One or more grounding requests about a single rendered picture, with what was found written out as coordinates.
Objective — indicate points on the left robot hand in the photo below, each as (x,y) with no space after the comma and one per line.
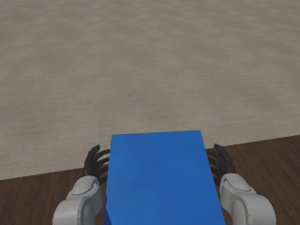
(92,164)

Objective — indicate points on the carton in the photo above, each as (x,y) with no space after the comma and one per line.
(160,178)

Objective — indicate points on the left robot forearm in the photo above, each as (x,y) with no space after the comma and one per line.
(81,205)

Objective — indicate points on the right robot hand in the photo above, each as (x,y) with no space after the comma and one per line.
(224,163)

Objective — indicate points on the right robot forearm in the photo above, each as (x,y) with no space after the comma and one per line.
(243,203)

